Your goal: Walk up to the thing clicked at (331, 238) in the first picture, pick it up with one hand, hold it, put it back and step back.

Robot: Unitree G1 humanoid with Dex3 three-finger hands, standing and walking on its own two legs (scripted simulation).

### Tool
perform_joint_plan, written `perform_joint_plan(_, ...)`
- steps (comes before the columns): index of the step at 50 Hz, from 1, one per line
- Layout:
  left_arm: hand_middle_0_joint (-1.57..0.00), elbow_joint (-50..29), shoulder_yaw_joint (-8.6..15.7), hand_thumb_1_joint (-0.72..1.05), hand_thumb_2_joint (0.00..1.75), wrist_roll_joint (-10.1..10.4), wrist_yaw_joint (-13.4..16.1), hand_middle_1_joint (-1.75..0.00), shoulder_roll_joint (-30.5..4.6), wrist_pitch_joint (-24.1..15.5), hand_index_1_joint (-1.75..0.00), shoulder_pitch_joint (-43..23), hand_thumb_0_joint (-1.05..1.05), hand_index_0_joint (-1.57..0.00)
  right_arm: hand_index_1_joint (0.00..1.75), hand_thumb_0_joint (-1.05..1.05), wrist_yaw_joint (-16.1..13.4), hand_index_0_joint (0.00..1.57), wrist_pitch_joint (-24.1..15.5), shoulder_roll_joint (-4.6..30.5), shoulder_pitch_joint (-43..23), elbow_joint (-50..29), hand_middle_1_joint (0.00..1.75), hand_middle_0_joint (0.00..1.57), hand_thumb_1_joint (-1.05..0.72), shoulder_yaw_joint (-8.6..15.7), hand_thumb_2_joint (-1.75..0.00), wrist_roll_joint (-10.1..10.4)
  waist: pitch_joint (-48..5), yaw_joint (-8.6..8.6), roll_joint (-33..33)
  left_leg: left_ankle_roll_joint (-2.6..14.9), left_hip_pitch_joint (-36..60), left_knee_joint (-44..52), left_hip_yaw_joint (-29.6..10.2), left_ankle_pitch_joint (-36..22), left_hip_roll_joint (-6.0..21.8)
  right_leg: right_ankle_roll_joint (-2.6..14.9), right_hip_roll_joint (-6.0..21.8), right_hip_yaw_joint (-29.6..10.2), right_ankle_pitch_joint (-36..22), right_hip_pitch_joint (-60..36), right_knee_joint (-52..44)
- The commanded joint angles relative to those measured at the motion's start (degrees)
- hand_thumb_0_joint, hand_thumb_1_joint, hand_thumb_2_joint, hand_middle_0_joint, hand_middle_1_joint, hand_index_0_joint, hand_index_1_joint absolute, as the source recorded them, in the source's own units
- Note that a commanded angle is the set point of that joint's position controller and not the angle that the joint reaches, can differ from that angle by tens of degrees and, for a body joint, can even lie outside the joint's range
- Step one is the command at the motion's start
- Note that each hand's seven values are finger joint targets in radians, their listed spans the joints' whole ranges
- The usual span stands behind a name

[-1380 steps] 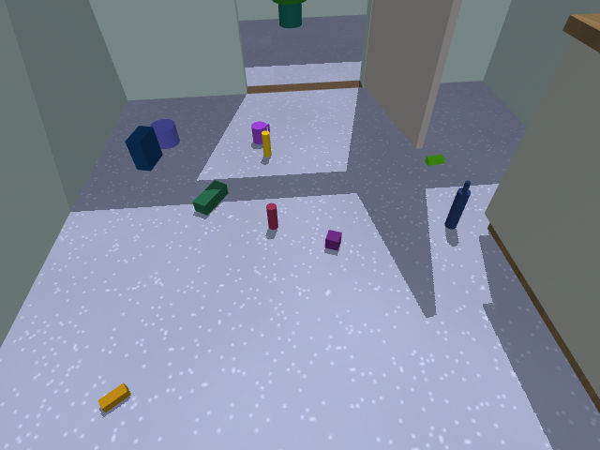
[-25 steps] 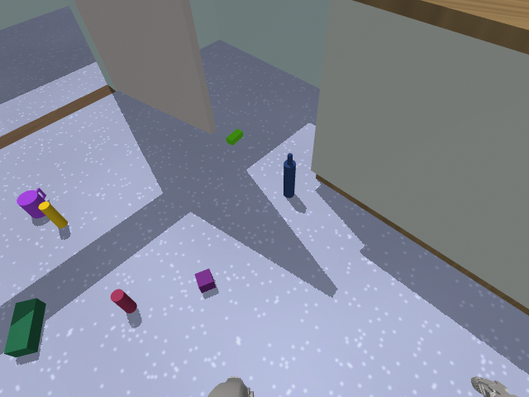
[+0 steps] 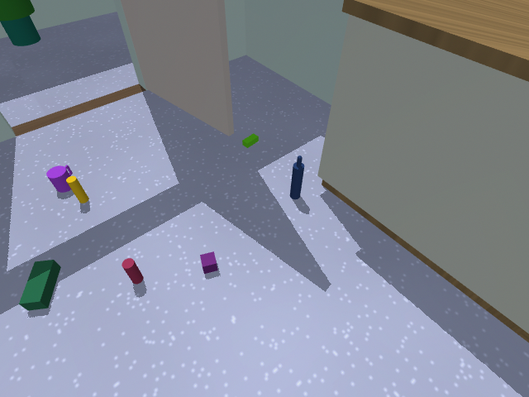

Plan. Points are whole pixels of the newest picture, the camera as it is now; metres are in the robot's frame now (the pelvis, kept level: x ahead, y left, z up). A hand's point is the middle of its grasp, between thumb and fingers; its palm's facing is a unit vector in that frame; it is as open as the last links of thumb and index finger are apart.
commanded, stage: walk up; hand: left
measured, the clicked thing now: (209, 262) +0.76 +0.28 -0.73
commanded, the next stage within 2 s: stand in 0.98 s
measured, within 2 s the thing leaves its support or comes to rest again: neither
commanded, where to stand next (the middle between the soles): +0.38 +0.03 m, yaw +1 degrees
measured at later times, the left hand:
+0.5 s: hand out of the picture +0.04 +0.27 -0.14, palm faces +0.05 -0.93 -0.37, open 7.4 cm
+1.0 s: hand out of the picture +0.09 +0.27 -0.14, palm faces +0.05 -0.94 -0.34, open 7.4 cm
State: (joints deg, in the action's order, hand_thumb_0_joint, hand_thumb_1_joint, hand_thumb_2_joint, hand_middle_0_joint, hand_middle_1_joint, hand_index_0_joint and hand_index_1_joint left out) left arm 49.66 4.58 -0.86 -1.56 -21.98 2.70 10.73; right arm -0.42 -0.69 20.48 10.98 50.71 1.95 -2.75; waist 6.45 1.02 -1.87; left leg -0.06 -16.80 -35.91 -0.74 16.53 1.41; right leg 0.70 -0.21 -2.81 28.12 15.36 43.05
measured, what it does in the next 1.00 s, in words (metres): steps on the spot: right foot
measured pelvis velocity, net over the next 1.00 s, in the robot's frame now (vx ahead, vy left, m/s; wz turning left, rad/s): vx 0.00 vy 0.00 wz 0.03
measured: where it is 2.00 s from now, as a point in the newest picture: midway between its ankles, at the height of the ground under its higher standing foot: outside the picture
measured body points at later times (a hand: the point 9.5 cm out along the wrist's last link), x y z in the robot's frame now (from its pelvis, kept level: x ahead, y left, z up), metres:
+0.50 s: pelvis -0.02 +0.00 +0.01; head -0.01 +0.00 +0.46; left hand +0.04 +0.32 -0.11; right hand +0.06 -0.30 -0.12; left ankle +0.00 +0.12 -0.73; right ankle -0.02 -0.13 -0.73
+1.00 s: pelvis +0.00 +0.00 +0.01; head +0.01 +0.02 +0.46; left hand +0.09 +0.32 -0.12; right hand +0.12 -0.29 -0.10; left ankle +0.00 +0.12 -0.73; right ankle -0.02 -0.13 -0.73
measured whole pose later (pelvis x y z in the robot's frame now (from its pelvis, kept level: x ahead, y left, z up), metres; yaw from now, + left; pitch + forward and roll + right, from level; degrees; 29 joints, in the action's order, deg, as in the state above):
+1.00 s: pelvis +0.00 +0.00 +0.01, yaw +2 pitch -3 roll +0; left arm 61.6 2.0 -0.3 -0.2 -21.2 -1.3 5.3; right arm 0.8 -0.7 19.3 4.7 60.5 2.1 -1.0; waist 4.1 0.8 -0.9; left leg 0.1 -9.3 -27.4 -2.3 15.1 -0.5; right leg -0.9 0.7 -0.4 16.0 6.5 25.4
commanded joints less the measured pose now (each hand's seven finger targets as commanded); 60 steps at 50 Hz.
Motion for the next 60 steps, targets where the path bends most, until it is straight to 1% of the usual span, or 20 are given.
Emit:
perform_joint_plan(1,-0.20,0.3,3.0,0.90,0.90,-1.0,1.8,-0.30,-10.8,-4.1,-0.30,4.0,0.00,-0.20,0.30,0.00,-0.4,0.20,0.2,12.4,-2.6,-4.2,0.30,0.20,-0.90,3.1,-0.90,1.1,-7.5,1.35,6.7,5.06,-5.5,1.5,-7.1,2.4,5.7,1.49,1.1,-2.8,-8.9,-14.1,-22.6)
perform_joint_plan(2,-0.20,0.1,3.7,0.90,0.90,-1.9,2.2,-0.30,-14.2,-5.1,-0.30,4.4,0.00,-0.20,0.30,0.00,-0.1,0.20,0.2,9.7,-2.8,-5.4,0.30,0.20,-0.90,2.2,-0.90,1.7,-7.3,1.00,-3.6,1.49,-14.0,-5.9,-3.8,6.8,0.2,4.81,11.0,-19.6,-3.0,-15.9,-26.7)
perform_joint_plan(3,-0.20,-0.9,4.3,0.90,0.90,-1.7,2.1,-0.30,-18.6,-5.0,-0.30,-0.7,0.00,-0.20,0.30,0.00,-0.6,0.20,0.6,11.3,-3.2,-4.5,0.30,0.20,-0.90,3.0,-0.90,1.5,-5.0,1.01,-6.6,0.34,-8.9,-11.9,-4.9,17.0,-0.8,12.12,21.0,-28.0,6.8,-0.8,-29.4)
perform_joint_plan(4,-0.20,-2.0,3.8,0.90,0.90,-1.6,1.9,-0.30,-17.7,-5.2,-0.30,-4.5,0.00,-0.20,0.30,0.00,-0.5,0.20,0.7,13.3,-2.3,-2.9,0.30,0.20,-0.90,3.9,-0.90,1.4,-0.4,-0.44,-4.0,-0.11,-4.9,-15.4,-7.6,15.5,0.5,13.28,21.4,-27.6,11.6,7.2,-30.0)
perform_joint_plan(6,-0.20,-1.4,2.9,0.90,0.90,-1.4,2.1,-0.30,-14.3,-5.9,-0.30,-5.5,0.00,-0.20,0.30,0.00,0.2,0.20,0.2,12.3,-1.6,-1.7,0.30,0.20,-0.90,3.7,-0.90,2.0,1.0,-0.90,-1.9,0.31,-5.6,-12.5,-7.2,10.8,-0.7,9.87,15.5,-18.1,5.5,4.2,-28.2)
perform_joint_plan(10,-0.20,-0.1,2.9,0.90,0.90,-1.4,1.4,-0.30,-14.6,-5.3,-0.30,-4.7,0.00,-0.20,0.30,0.00,1.2,0.20,-0.7,11.4,0.3,-0.2,0.30,0.20,-0.90,3.7,-0.90,1.2,-1.5,-0.56,-7.2,0.10,1.1,0.9,-1.4,8.8,-1.3,7.84,12.4,-11.2,2.5,2.9,-25.6)
perform_joint_plan(12,-0.20,-0.1,1.8,0.90,0.90,-1.0,1.2,-0.30,-12.8,-4.6,-0.30,-4.5,0.00,-0.20,0.30,0.00,1.0,0.20,-1.3,11.3,2.3,0.9,0.30,0.20,-0.90,4.2,-0.90,0.8,-3.5,-2.15,-6.1,1.05,9.6,12.2,-1.4,3.6,-2.2,5.42,10.1,-7.2,-4.5,4.6,-19.3)
perform_joint_plan(13,-0.20,0.2,0.7,0.90,0.90,-0.5,1.1,-0.30,-9.9,-4.5,-0.30,-3.5,0.00,-0.20,0.30,0.00,0.7,0.20,-1.8,13.1,2.3,1.0,0.30,0.20,-0.90,4.6,-0.90,0.4,-5.0,-2.41,0.8,2.55,13.1,16.4,-11.3,4.0,3.4,2.70,6.8,-3.6,-7.9,8.3,-13.7)
perform_joint_plan(14,-0.20,1.1,0.4,0.90,0.90,0.6,1.1,-0.30,-8.6,-4.3,-0.30,-4.3,0.00,-0.20,0.30,0.00,0.5,0.20,-2.1,15.6,0.3,0.8,0.30,0.20,-0.90,4.7,-0.90,0.5,-4.6,-1.60,8.5,6.76,7.8,21.3,-23.9,12.7,10.7,0.20,0.9,1.5,-2.2,7.9,-6.6)
perform_joint_plan(15,-0.20,2.0,1.3,0.90,0.90,0.5,1.5,-0.30,-11.1,-4.1,-0.30,-3.1,0.00,-0.20,0.30,0.00,0.8,0.20,-2.1,17.2,-0.7,0.2,0.30,0.20,-0.90,4.9,-0.90,0.7,-4.1,-0.82,7.7,10.51,2.0,23.1,-26.4,18.7,14.6,0.31,1.1,1.7,1.4,3.4,-2.6)
perform_joint_plan(16,-0.20,2.4,1.1,0.90,0.90,0.5,1.5,-0.30,-10.9,-4.3,-0.30,-1.2,0.00,-0.20,0.30,0.00,0.8,0.20,-2.2,16.6,-3.2,-0.2,0.30,0.20,-0.90,4.6,-0.90,0.8,-4.0,0.38,7.5,11.32,1.7,22.0,-24.3,15.1,14.4,0.41,1.5,1.5,1.1,1.8,-2.9)
perform_joint_plan(20,-0.20,5.3,1.0,0.90,0.90,0.3,1.9,-0.30,-10.1,-5.8,-0.30,1.3,0.00,-0.20,0.30,0.00,0.8,0.20,-1.8,12.3,-5.1,0.6,0.30,0.20,-0.90,2.8,-0.90,1.7,-7.4,2.04,9.7,3.81,1.0,12.5,-10.8,-9.5,6.6,1.32,2.8,-0.7,-15.3,-11.1,-20.5)
perform_joint_plan(21,-0.20,5.4,1.1,0.90,0.90,0.2,2.0,-0.30,-12.0,-6.0,-0.30,0.7,0.00,-0.20,0.30,0.00,0.7,0.20,-1.6,11.6,-4.8,0.6,0.30,0.20,-0.90,2.5,-0.90,2.0,-8.4,1.30,6.8,2.45,-0.2,10.0,-8.4,-9.0,3.9,2.39,5.0,-4.6,-17.7,-11.9,-21.3)
perform_joint_plan(22,-0.20,5.3,1.4,0.90,0.90,0.0,2.0,-0.30,-13.8,-6.0,-0.30,-0.8,0.00,-0.20,0.30,0.00,0.7,0.20,-1.3,11.5,-3.7,1.1,0.30,0.20,-0.90,2.7,-0.90,2.0,-6.8,0.21,4.7,1.60,-1.1,9.5,-7.0,-1.3,1.9,3.74,7.3,-7.8,-12.8,-10.1,-21.9)
perform_joint_plan(24,-0.20,5.0,1.4,0.90,0.90,-0.3,1.9,-0.30,-15.0,-5.8,-0.30,-2.8,0.00,-0.20,0.30,0.00,0.5,0.20,-1.2,11.4,-2.8,2.3,0.30,0.20,-0.90,2.9,-0.90,1.7,-5.0,-0.74,0.9,1.50,-0.6,7.1,-5.1,3.1,0.5,6.06,10.9,-11.0,-8.8,-7.2,-23.0)
perform_joint_plan(26,-0.20,4.6,0.9,0.90,0.90,-0.2,2.0,-0.30,-14.0,-5.7,-0.30,-4.9,0.00,-0.20,0.30,0.00,0.6,0.20,-1.4,11.1,-2.2,3.3,0.30,0.20,-0.90,2.8,-0.90,1.5,-4.2,-1.44,-1.2,1.72,1.9,8.2,-5.1,-1.4,0.9,5.64,10.8,-9.0,-11.3,-4.5,-23.1)
perform_joint_plan(31,-0.20,6.2,0.5,0.90,0.90,0.5,2.3,-0.30,-11.9,-5.8,-0.30,-5.3,0.00,-0.20,0.30,0.00,0.6,0.20,-1.9,11.4,-3.5,4.5,0.30,0.20,-0.90,2.8,-0.90,2.0,-7.4,-0.77,-1.1,3.24,5.4,9.6,-6.6,-19.2,3.7,1.98,6.0,-1.9,-27.5,-9.7,-19.5)
perform_joint_plan(47,-0.20,7.9,-0.1,0.90,0.90,0.3,2.4,-0.30,-11.5,-5.4,-0.30,-7.6,0.00,-0.20,0.30,0.00,0.5,0.20,-1.2,11.0,-8.7,5.7,0.30,0.20,-0.90,2.6,-0.90,1.7,-8.3,-0.40,3.5,2.93,6.5,12.6,-6.2,-15.3,4.0,1.82,6.4,-1.4,-26.1,-11.5,-20.5)
perform_joint_plan(51,-0.20,9.3,-1.4,0.90,0.90,0.8,2.4,-0.30,-9.7,-4.9,-0.30,-8.2,0.00,-0.20,0.30,0.00,-0.1,0.20,-1.5,11.8,-9.2,7.1,0.30,0.20,-0.90,2.0,-0.90,2.5,-9.8,-0.82,3.6,1.97,12.4,14.1,-6.8,-30.6,5.8,0.52,7.0,-1.3,-36.3,-12.0,-21.9)
perform_joint_plan(60,-0.20,11.6,-2.0,0.90,0.90,0.3,2.2,-0.30,-10.2,-4.6,-0.30,-7.9,0.00,-0.20,0.30,0.00,-0.1,0.20,-1.2,11.6,-10.6,9.1,0.30,0.20,-0.90,1.3,-0.90,2.6,-9.6,-0.87,3.2,1.23,13.5,19.5,-6.1,-18.1,5.6,0.16,7.1,-1.8,-25.9,-11.8,-26.2)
